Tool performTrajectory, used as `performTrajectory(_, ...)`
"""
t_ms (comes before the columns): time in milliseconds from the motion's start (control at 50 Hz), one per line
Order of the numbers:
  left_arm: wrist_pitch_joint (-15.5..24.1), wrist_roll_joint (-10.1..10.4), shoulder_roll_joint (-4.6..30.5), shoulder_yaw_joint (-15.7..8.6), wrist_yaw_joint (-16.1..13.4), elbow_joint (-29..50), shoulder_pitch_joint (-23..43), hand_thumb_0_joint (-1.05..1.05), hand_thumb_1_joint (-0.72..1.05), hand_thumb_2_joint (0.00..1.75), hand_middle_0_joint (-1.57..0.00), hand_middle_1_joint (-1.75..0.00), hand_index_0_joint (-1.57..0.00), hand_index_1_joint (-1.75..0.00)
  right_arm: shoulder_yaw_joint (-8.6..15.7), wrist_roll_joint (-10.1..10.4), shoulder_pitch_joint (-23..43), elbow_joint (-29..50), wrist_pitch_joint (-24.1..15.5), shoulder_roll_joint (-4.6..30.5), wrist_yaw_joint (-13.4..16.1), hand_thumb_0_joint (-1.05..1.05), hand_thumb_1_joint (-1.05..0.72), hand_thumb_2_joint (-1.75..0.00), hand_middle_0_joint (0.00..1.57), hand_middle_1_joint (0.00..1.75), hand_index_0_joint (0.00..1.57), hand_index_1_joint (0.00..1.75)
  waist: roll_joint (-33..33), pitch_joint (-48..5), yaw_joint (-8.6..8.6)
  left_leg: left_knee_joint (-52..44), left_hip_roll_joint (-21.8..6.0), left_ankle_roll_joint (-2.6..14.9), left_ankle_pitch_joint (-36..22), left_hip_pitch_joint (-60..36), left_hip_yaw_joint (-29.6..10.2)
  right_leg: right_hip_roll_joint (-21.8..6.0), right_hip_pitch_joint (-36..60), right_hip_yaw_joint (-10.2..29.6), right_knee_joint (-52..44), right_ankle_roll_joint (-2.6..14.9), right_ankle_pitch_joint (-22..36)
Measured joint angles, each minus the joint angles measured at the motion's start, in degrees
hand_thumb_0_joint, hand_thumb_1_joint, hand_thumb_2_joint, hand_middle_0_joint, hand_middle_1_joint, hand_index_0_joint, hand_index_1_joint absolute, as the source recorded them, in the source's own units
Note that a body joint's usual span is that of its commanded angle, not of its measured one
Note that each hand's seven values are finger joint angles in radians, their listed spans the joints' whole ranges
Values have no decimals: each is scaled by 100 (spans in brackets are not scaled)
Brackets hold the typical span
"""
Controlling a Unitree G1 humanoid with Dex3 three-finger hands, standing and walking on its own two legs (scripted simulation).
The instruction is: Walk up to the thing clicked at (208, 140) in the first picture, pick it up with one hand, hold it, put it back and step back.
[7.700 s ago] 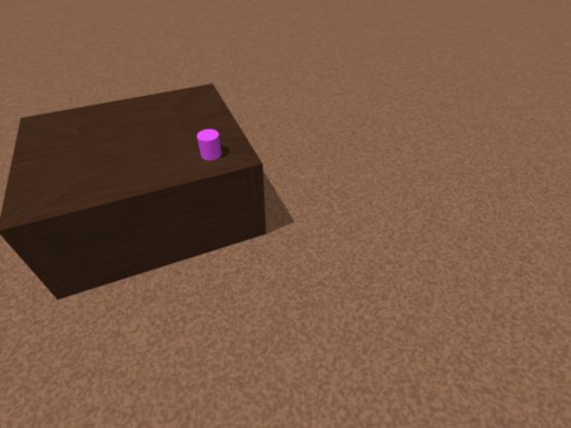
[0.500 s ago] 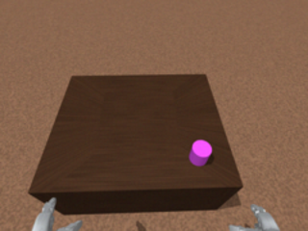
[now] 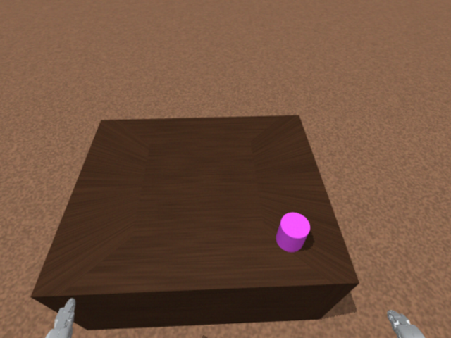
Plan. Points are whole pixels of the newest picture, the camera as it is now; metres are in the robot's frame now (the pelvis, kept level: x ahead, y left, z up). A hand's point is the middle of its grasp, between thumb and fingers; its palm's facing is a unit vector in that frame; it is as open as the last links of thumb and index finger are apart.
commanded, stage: go down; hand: right
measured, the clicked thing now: (292, 232) +0.48 -0.20 -0.28
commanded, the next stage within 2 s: none
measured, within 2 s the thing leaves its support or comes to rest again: neither
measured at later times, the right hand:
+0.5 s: hand out of the picture +0.16 -0.27 -0.10, palm faces +0.07 +0.95 -0.31, open 17.5 cm
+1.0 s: hand (410, 271) +0.27 -0.33 -0.03, palm faces +0.17 +0.96 -0.23, open 17.4 cm
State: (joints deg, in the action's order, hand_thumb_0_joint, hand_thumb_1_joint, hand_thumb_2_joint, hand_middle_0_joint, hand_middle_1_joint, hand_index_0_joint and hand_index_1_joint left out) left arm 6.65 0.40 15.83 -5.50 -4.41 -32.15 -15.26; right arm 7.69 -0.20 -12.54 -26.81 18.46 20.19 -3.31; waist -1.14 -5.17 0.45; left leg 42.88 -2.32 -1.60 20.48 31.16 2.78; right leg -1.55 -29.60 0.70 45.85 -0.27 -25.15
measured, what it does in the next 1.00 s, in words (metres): stands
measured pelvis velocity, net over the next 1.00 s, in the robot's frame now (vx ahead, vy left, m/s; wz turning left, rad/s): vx -0.01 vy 0.00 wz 0.00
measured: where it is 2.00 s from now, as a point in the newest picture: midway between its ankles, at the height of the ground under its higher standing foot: outside the picture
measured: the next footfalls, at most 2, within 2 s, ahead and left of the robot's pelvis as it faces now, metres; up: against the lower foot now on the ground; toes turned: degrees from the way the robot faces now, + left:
none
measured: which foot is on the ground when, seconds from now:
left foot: down 0.00-1.00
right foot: down 0.00-1.00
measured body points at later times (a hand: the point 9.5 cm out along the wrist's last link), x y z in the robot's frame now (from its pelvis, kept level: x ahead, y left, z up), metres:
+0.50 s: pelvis +0.01 +0.00 -0.02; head +0.04 -0.01 +0.43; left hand +0.16 +0.27 -0.06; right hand +0.15 -0.32 -0.07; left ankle +0.01 +0.14 -0.71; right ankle -0.02 -0.12 -0.71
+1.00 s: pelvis -0.01 +0.00 -0.02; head +0.02 -0.01 +0.43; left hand +0.13 +0.26 -0.06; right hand +0.25 -0.38 -0.01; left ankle +0.01 +0.14 -0.71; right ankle -0.02 -0.12 -0.71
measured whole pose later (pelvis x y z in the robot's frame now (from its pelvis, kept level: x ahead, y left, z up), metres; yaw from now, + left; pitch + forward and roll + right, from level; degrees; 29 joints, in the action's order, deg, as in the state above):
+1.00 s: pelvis -0.01 +0.00 -0.02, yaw +0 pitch +10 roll +2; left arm 9.3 1.4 15.4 -0.1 -6.8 -20.3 -22.1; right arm 21.6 5.2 5.3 -32.4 16.5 32.2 -15.8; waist -1.1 -6.6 2.7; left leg 49.2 -2.2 -1.7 22.4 36.5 3.3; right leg -1.8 -35.8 1.6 53.5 -0.2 -27.7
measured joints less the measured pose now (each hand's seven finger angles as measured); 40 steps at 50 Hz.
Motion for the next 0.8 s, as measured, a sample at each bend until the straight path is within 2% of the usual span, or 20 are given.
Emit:
performTrajectory(220, -48, 42, -57, 73, -23, 504, -253, -1, -52, 5, -6, -6, -6, -5, 60, 58, -340, 712, 430, 101, -180, -1, 57, -5, 2, 6, 4, 6, -36, -99, 11, 316, -2, -18, 216, 205, 36, -6, -238, 48, 361, 5, -232)
performTrajectory(620, -130, 97, -124, 212, -164, 1426, -741, -1, -53, 5, -6, -6, -6, -5, 358, 161, -723, 1541, 648, 230, -337, -1, 54, -5, 3, 6, 4, 6, -1, -289, 17, 708, -17, -18, 387, 508, 78, 1, -571, 109, 781, 4, -404)
performTrajectory(700, -78, 108, -139, 325, -241, 1667, -816, -1, -53, 5, -7, -6, -6, -5, 503, 200, -496, 1513, 551, 320, -357, -1, 53, -5, 4, 6, 5, 6, 47, -221, 12, 742, -30, -17, 385, 498, 99, 13, -573, 133, 815, 3, -392)
performTrajectory(800, 80, 92, -198, 481, -307, 1656, -788, -1, -53, 5, -7, -6, -6, -5, 873, 341, 160, 1265, 237, 581, -463, -1, 52, -5, 4, 6, 5, 6, 135, -176, 25, 749, -28, 2, 359, 474, 138, 12, -570, 175, 834, -16, -360)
